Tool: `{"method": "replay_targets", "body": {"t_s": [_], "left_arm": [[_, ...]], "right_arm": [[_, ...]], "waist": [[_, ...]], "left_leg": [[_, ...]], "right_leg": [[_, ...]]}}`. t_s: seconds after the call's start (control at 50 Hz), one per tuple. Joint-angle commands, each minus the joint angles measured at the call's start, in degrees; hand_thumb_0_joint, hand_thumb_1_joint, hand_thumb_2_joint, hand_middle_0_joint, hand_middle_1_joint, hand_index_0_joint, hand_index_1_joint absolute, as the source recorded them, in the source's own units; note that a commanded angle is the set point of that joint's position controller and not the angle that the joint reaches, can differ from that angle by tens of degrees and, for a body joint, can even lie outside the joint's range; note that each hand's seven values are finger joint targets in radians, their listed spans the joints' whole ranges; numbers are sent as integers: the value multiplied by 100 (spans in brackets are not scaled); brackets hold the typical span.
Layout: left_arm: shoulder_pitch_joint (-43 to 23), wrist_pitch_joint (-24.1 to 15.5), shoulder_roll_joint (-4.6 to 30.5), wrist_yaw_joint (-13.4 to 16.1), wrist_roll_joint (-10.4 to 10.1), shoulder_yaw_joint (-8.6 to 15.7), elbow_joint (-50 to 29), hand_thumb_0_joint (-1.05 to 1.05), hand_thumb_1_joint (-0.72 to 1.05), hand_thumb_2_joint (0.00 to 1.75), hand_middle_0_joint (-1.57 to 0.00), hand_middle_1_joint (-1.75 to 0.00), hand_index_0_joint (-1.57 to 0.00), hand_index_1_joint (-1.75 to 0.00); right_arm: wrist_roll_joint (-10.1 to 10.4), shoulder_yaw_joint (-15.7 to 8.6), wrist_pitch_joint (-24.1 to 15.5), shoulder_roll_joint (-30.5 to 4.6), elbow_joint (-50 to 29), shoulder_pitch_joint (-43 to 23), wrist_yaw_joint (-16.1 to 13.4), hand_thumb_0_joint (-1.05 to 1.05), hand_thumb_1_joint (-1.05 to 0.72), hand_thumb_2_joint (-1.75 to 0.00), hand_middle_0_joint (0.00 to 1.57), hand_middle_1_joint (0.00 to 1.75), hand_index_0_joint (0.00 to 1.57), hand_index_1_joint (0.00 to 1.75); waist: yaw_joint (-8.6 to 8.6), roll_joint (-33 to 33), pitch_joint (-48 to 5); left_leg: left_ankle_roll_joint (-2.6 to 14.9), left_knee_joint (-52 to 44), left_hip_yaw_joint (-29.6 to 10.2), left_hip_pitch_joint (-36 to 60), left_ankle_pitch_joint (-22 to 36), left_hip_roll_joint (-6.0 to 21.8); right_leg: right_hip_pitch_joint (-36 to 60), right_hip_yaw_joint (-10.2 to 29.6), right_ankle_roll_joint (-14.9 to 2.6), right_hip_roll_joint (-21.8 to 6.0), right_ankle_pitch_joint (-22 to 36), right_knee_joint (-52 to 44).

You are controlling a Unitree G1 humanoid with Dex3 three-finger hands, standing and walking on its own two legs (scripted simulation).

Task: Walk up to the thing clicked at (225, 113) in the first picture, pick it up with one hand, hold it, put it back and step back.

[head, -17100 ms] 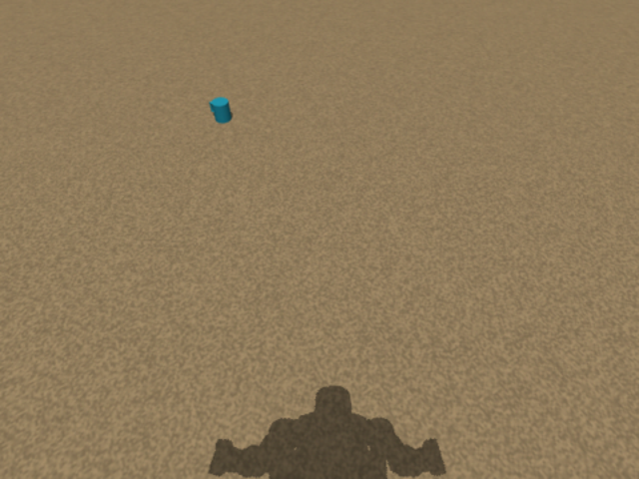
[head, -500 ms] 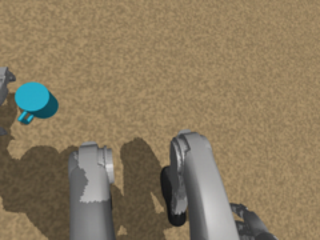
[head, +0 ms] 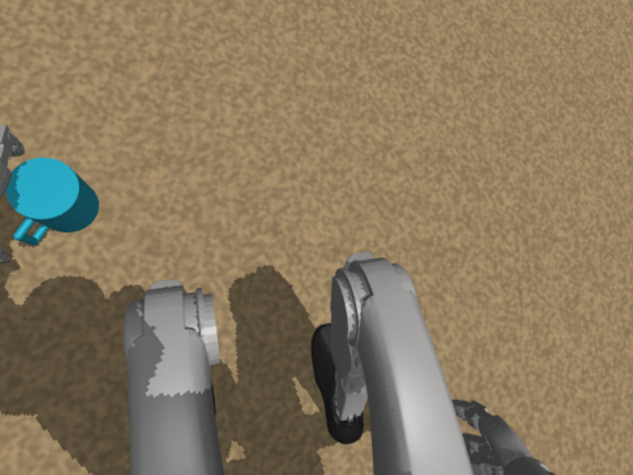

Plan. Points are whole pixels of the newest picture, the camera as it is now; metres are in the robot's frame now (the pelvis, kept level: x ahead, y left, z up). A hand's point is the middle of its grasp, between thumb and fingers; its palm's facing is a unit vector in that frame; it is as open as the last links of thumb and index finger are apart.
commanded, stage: approach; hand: left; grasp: from above
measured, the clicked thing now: (50, 207) +0.45 +0.32 -0.29
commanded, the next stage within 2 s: rest palm in 0.70 s
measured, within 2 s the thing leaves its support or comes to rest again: neither
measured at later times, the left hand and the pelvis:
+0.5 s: hand (18, 166) +0.47 +0.31 -0.16, palm faces -0.49 -0.07 -0.87, open 14.1 cm; pelvis +0.00 +0.00 +0.01, yaw -1 degrees
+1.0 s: hand (5, 156) +0.48 +0.33 -0.16, palm faces -0.38 -0.04 -0.92, open 14.0 cm; pelvis +0.00 +0.01 -0.01, yaw -1 degrees
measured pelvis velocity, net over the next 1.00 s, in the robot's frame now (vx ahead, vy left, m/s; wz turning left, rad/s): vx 0.00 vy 0.01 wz -0.02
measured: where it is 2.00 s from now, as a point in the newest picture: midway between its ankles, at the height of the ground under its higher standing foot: (270, 423)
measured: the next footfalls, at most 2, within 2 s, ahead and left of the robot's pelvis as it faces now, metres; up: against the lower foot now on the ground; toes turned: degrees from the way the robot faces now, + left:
none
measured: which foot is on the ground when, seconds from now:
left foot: down 0.00-1.00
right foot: down 0.00-1.00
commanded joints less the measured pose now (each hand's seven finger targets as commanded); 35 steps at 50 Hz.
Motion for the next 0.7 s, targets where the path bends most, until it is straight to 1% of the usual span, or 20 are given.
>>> {"method": "replay_targets", "body": {"t_s": [0.0,0.02,0.04,0.08,0.16,0.18,0.22,0.24,0.28,0.3,0.34,0.44,0.46,0.5,0.52,0.54,0.58,0.62,0.64,0.68], "left_arm": [[-2218,-28,1189,345,14,-121,-674,0,-54,99,-6,-107,-7,-106],[-2342,9,1131,395,17,-178,-643,0,-54,100,-6,-107,-7,-106],[-2585,44,1093,449,28,-193,-667,0,-54,99,-6,-107,-7,-106],[-2783,152,1160,556,80,-215,-561,0,-55,100,-6,-107,-7,-106],[-3032,594,1616,724,169,71,-475,0,-55,100,-6,-106,-7,-106],[-2926,726,1624,716,184,90,-347,0,-57,102,-6,-105,-6,-105],[-2871,954,1592,626,126,51,-248,0,-57,101,-7,-105,-7,-105],[-2776,1071,1698,570,102,114,-201,0,-57,101,-7,-104,-6,-104],[-2610,1228,1665,372,15,2,-141,0,-56,100,-7,-105,-7,-105],[-2445,1280,1648,246,-48,-14,-64,0,-56,101,-7,-105,-7,-105],[-2105,1333,1682,-34,-265,-52,-43,0,-55,99,-7,-106,-8,-106],[-1525,988,1594,-623,-635,-136,-190,0,-52,96,-7,-107,-9,-105],[-1348,864,1613,-683,-650,-107,-280,0,-52,96,-8,-107,-10,-106],[-1421,521,1522,-660,-726,-68,-415,0,-51,95,-8,-107,-10,-105],[-1483,329,1513,-626,-712,-70,-537,0,-50,95,-8,-108,-10,-106],[-1553,153,1516,-563,-623,-24,-589,0,-51,96,-8,-107,-10,-105],[-1939,-203,1637,-308,-502,70,-988,0,-50,97,-8,-108,-10,-106],[-2127,-425,1640,17,-341,95,-1248,0,-52,97,-7,-107,-8,-105],[-2163,-475,1635,184,-233,95,-1310,0,-53,100,-7,-106,-8,-105],[-2200,-436,1603,511,-66,139,-1293,0,-52,101,-7,-107,-8,-106]], "right_arm": [[3,-396,-59,-1438,28,1327,-47,0,-91,-90,20,30,20,30],[15,-388,-83,-1446,49,1336,-52,0,-91,-90,20,30,20,30],[-7,-391,-104,-1501,41,1393,-53,0,-91,-90,20,30,20,30],[-23,-337,-132,-1514,60,1400,-76,0,-91,-90,20,30,20,30],[-10,-294,-122,-1560,-44,1411,-82,0,-91,-90,20,30,20,30],[5,-286,-109,-1544,-55,1375,-96,0,-91,-90,20,30,20,30],[49,-222,-79,-1523,-140,1360,-100,0,-91,-90,20,30,20,30],[81,-235,-61,-1566,-142,1373,-106,0,-91,-90,20,30,20,30],[157,-172,-21,-1552,-216,1394,-107,0,-91,-90,20,30,20,30],[185,-172,4,-1567,-258,1443,-108,0,-91,-90,20,30,20,30],[276,-141,25,-1528,-345,1443,-100,0,-91,-90,20,30,20,30],[327,-91,94,-1516,-453,1375,-101,0,-91,-90,20,30,20,30],[312,-96,105,-1522,-460,1397,-99,0,-91,-90,20,30,20,30],[270,-75,120,-1537,-434,1389,-77,0,-91,-90,20,30,20,30],[245,-70,126,-1515,-418,1365,-72,0,-91,-90,20,30,20,30],[190,-60,126,-1547,-381,1465,-60,0,-90,-90,20,30,20,30],[137,-79,109,-1539,-325,1437,-50,0,-90,-90,20,30,20,30],[69,-142,71,-1558,-291,1425,-47,0,-90,-89,20,30,20,30],[36,-183,57,-1566,-254,1406,-53,0,-90,-90,20,30,20,30],[-20,-254,38,-1565,-196,1317,-72,0,-90,-89,20,30,20,30]], "waist": [[-408,1695,-3617],[-423,1767,-3586],[-542,1882,-3640],[-566,2026,-3771],[-449,2374,-4219],[-409,2389,-4172],[-393,2437,-4147],[-361,2443,-4182],[-393,2316,-4046],[-426,2035,-4020],[-377,1597,-3738],[-357,1156,-3451],[-337,1115,-3490],[-364,1165,-3386],[-369,1186,-3440],[-458,1243,-3415],[-405,1563,-3585],[-490,2024,-3686],[-444,2095,-3757],[-468,2229,-3790]], "left_leg": [[197,-1486,374,2968,1146,32],[191,-1504,381,3007,1111,35],[165,-1545,318,3148,1126,67],[169,-1516,331,3197,1174,65],[130,-1614,376,3440,1467,67],[121,-1629,401,3461,1483,74],[138,-1677,462,3353,1498,53],[127,-1707,444,3351,1557,64],[175,-1692,480,3115,1574,47],[220,-1664,506,2956,1502,28],[297,-1667,538,2519,1286,10],[302,-1620,453,2121,1159,-7],[293,-1572,453,2196,1321,-7],[234,-1508,404,2193,1313,-9],[232,-1440,402,2255,1313,2],[213,-1356,404,2361,1379,-6],[169,-1343,389,2573,1242,13],[102,-1334,392,2927,1181,41],[92,-1353,406,3027,1100,44],[78,-1385,428,3179,992,51]], "right_leg": [[1494,-526,-457,156,1088,-1154],[1431,-530,-456,153,1057,-1146],[1329,-575,-435,140,1068,-1103],[1384,-592,-418,154,1140,-1091],[1516,-560,-473,146,1408,-998],[1496,-536,-495,133,1424,-999],[1632,-492,-510,132,1482,-1079],[1644,-497,-502,105,1511,-1047],[1859,-464,-512,122,1593,-1129],[2054,-447,-494,126,1570,-1234],[2285,-402,-462,140,1394,-1354],[2431,-386,-427,125,1202,-1367],[2522,-397,-412,127,1350,-1358],[2385,-434,-442,123,1278,-1308],[2347,-452,-444,156,1280,-1279],[2329,-476,-444,151,1327,-1306],[2142,-490,-474,193,1185,-1221],[1920,-502,-484,196,1127,-1166],[1825,-503,-503,214,1063,-1141],[1610,-532,-496,200,940,-1106]]}}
